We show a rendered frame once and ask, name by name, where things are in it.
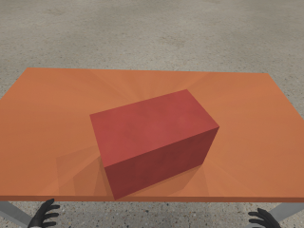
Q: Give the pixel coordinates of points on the robot left hand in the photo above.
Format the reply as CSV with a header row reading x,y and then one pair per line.
x,y
40,216

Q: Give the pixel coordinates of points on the robot right hand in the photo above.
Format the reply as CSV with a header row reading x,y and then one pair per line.
x,y
268,220

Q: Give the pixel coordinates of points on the carton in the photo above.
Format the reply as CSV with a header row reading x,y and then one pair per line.
x,y
152,140

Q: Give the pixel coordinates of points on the table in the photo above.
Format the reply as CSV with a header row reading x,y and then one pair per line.
x,y
48,148

